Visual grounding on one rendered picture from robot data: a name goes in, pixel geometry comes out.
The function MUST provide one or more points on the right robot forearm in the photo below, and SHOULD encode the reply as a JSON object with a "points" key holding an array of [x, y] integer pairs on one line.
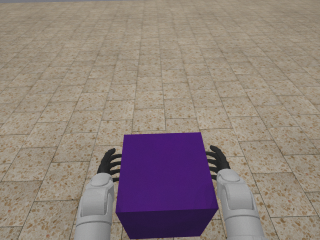
{"points": [[240, 213]]}

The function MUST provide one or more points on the right robot hand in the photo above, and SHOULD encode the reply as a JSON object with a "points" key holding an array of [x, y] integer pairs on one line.
{"points": [[220, 162]]}

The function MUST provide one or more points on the left robot forearm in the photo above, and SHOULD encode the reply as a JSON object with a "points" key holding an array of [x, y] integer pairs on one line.
{"points": [[95, 210]]}

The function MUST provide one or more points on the carton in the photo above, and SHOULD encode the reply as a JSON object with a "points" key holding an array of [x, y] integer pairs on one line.
{"points": [[165, 188]]}

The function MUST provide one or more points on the left robot hand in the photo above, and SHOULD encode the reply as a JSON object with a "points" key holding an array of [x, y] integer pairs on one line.
{"points": [[105, 164]]}

